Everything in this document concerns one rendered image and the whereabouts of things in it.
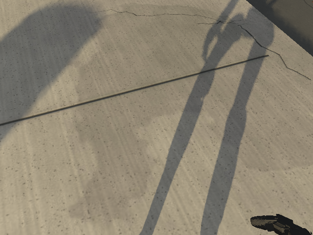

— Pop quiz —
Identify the right robot hand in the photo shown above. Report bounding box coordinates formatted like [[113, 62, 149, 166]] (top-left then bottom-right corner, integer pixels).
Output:
[[250, 213, 312, 235]]

